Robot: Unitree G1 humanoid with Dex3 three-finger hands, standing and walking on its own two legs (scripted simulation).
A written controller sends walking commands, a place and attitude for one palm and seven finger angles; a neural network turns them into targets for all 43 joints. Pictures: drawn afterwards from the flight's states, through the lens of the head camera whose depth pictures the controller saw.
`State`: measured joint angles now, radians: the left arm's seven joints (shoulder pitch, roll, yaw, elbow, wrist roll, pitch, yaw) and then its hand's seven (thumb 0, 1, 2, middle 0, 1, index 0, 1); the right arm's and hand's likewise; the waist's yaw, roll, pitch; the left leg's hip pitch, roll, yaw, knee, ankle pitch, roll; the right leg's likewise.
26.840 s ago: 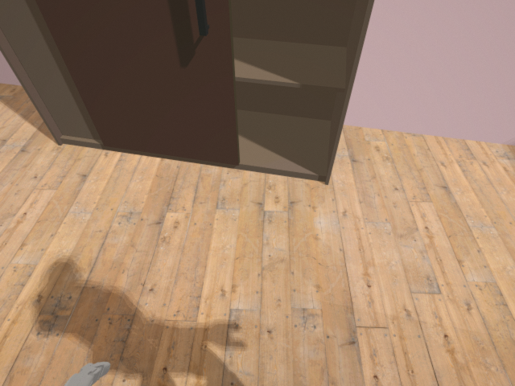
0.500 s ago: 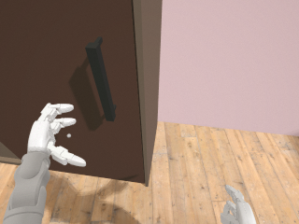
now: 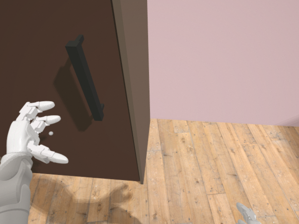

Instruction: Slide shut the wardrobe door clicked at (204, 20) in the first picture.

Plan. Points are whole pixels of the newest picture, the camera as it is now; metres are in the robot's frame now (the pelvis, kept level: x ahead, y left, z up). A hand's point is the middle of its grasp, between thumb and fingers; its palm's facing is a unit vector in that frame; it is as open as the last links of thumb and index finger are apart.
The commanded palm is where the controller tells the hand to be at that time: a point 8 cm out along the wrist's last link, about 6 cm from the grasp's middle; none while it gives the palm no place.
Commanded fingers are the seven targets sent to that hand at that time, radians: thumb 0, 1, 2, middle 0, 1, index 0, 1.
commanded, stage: draw the hand back to the body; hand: left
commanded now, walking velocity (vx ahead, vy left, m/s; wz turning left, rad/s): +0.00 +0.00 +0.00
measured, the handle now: (90, 83) +0.46 +0.21 +0.14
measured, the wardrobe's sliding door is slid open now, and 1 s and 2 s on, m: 0.00 0.00 0.00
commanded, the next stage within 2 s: step back with the hand held close in 1.52 s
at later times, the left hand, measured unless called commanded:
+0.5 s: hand (29, 150) +0.24 +0.28 +0.13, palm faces +0.19 -0.98 -0.10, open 14.4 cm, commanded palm +0.19 +0.32 +0.15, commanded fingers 0.00 -0.22 0.36 -0.24 -0.96 -0.24 -0.96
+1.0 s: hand (16, 151) +0.22 +0.28 +0.16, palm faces +0.46 -0.82 -0.35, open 10.2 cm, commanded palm +0.16 +0.32 +0.18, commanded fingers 0.00 0.68 0.80 -0.21 -0.43 -0.21 -0.43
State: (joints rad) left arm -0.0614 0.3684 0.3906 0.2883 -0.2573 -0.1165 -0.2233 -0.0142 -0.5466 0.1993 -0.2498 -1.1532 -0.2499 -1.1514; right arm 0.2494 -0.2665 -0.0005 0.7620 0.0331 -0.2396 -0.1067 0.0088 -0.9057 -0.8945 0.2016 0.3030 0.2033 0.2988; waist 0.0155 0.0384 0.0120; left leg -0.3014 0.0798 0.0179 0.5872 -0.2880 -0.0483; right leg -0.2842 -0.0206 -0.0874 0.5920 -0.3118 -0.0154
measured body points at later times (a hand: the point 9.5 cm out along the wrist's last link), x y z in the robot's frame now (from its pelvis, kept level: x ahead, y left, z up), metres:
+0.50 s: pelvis -0.01 +0.02 +0.01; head -0.02 +0.02 +0.45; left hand +0.22 +0.33 +0.14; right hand +0.21 -0.18 -0.05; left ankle +0.01 +0.15 -0.73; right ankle +0.00 -0.11 -0.73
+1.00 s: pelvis +0.01 +0.02 +0.02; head -0.01 +0.00 +0.46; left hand +0.19 +0.32 +0.18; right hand +0.19 -0.21 -0.07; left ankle +0.01 +0.15 -0.73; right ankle +0.00 -0.11 -0.73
